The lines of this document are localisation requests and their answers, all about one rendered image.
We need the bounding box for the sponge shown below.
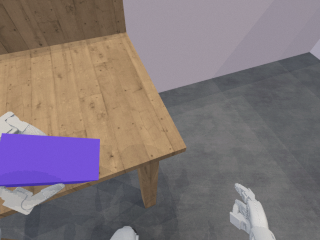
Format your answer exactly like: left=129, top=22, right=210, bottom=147
left=0, top=133, right=100, bottom=188

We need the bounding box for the left robot thigh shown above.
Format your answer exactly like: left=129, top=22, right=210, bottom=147
left=110, top=228, right=139, bottom=240

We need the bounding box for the table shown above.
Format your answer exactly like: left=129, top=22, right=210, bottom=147
left=0, top=0, right=187, bottom=240

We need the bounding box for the robot left hand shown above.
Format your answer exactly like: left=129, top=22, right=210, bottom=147
left=0, top=111, right=65, bottom=215

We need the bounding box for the right robot forearm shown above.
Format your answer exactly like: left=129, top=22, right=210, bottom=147
left=249, top=226, right=276, bottom=240

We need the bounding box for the robot right hand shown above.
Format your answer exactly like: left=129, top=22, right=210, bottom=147
left=229, top=183, right=269, bottom=234

